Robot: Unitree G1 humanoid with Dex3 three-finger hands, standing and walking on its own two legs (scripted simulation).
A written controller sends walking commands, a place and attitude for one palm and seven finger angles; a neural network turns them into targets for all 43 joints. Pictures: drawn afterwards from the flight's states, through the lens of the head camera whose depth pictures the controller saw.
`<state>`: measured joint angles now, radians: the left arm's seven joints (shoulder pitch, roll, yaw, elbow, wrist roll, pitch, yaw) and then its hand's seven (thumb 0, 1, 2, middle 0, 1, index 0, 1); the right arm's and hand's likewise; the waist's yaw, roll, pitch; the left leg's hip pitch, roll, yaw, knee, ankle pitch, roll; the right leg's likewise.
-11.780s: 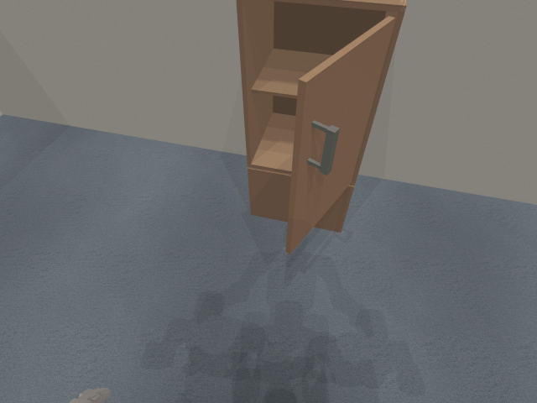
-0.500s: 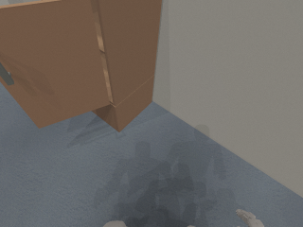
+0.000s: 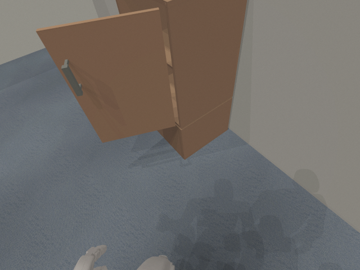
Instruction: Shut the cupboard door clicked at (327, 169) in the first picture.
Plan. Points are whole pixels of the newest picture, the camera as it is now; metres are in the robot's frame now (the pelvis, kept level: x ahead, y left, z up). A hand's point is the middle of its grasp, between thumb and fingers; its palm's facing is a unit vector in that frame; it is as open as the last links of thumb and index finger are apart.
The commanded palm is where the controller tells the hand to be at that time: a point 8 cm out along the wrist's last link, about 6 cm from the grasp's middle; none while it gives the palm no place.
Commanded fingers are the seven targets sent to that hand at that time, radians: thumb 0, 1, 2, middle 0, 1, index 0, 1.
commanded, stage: turn to face it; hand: left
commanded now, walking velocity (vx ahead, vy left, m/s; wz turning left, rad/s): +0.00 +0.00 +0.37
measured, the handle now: (73, 77) +0.74 +0.42 +0.01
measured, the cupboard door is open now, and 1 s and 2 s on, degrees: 66 66 66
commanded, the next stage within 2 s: take the last steps up to it in 0.24 s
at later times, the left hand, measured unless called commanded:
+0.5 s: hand out of the picture -0.08 +0.26 -0.17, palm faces +0.21 -0.95 -0.23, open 7.4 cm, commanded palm none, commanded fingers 0.00 0.90 0.90 -0.20 -0.30 -0.20 -0.30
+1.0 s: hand out of the picture +0.04 +0.20 -0.15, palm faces +0.24 -0.94 -0.23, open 7.2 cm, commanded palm none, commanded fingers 0.00 0.90 0.90 -0.20 -0.30 -0.20 -0.30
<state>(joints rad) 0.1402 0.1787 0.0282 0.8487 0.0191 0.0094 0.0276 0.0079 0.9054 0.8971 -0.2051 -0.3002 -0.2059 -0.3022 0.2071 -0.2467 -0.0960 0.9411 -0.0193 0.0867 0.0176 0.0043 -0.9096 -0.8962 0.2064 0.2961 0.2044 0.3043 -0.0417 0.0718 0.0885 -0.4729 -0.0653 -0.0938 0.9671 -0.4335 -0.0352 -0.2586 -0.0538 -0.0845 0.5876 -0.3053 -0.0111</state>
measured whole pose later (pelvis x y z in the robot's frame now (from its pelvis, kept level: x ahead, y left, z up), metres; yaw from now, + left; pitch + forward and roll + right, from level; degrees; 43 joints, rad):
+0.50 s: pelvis -0.04 +0.05 +0.01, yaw +9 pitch -2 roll -1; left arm 0.27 0.26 0.06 1.05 0.03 0.06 0.01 0.01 0.91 0.90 -0.20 -0.30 -0.20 -0.30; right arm 0.15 -0.17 -0.02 0.98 -0.02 0.01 -0.01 0.00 -0.91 -0.90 0.20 0.30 0.20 0.30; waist 0.03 -0.04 0.07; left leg -0.17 0.00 0.04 0.47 -0.27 0.04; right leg -0.41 -0.09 -0.07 1.00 -0.42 0.06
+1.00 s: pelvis +0.04 +0.01 +0.01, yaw +12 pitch -2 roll +1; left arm 0.27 0.15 0.05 1.05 0.02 -0.05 0.02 0.00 0.94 0.90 -0.20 -0.30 -0.21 -0.30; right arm 0.38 -0.18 -0.06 1.14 -0.03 0.02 0.01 0.01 -0.91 -0.90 0.20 0.30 0.20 0.30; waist -0.02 0.04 0.02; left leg -0.42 0.05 0.04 1.02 -0.36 0.01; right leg -0.17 -0.03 -0.12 0.45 -0.26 -0.03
